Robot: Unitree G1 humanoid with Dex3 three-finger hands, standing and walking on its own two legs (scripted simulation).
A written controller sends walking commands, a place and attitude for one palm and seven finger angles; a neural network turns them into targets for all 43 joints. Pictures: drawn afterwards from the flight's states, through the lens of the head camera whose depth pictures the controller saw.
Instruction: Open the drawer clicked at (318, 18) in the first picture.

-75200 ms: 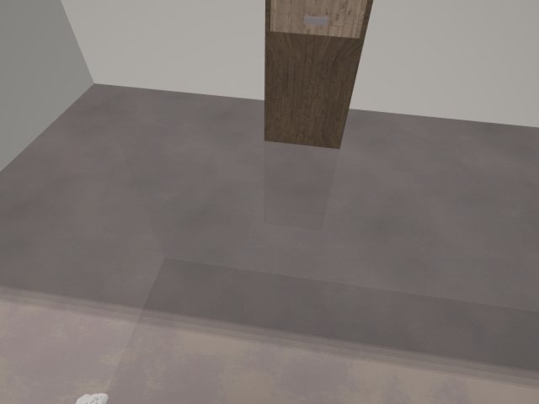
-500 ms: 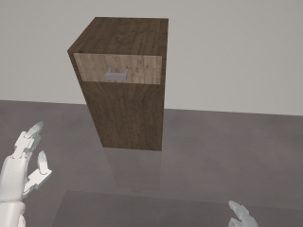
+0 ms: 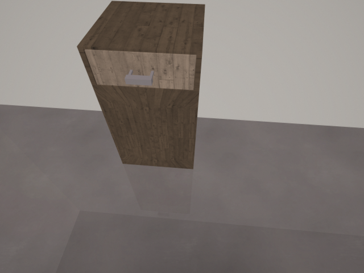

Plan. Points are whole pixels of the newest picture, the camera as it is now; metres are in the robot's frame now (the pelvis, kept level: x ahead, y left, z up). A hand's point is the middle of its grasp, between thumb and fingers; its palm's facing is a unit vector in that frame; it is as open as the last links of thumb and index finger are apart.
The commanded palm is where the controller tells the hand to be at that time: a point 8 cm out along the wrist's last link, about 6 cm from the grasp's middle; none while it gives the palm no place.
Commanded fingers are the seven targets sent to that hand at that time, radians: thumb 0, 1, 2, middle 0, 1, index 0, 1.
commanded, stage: let the arm hang, fingers relaxed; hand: left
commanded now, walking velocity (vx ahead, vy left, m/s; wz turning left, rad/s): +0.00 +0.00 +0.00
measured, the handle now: (140, 76) +0.79 +0.21 -0.05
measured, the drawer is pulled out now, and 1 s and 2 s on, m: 0.00 0.00 0.00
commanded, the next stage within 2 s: look to check the result in 0.54 s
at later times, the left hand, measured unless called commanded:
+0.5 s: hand out of the picture -0.01 +0.15 -0.18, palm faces +0.03 -0.98 -0.18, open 7.3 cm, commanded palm none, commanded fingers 0.00 0.90 0.90 -0.20 -0.30 -0.20 -0.30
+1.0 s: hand out of the picture +0.00 +0.15 -0.17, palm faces +0.03 -0.98 -0.19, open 7.4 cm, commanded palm none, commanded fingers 0.00 0.90 0.90 -0.20 -0.30 -0.20 -0.30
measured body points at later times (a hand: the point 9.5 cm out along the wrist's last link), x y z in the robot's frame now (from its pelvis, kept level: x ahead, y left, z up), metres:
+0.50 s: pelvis -0.01 -0.01 +0.00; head +0.00 -0.02 +0.45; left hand -0.01 +0.20 -0.16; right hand -0.04 -0.21 -0.17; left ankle +0.00 +0.11 -0.74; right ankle +0.00 -0.10 -0.74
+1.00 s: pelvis +0.00 -0.02 +0.00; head +0.01 -0.03 +0.45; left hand +0.00 +0.20 -0.16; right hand -0.02 -0.22 -0.17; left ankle +0.00 +0.11 -0.74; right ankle +0.00 -0.10 -0.74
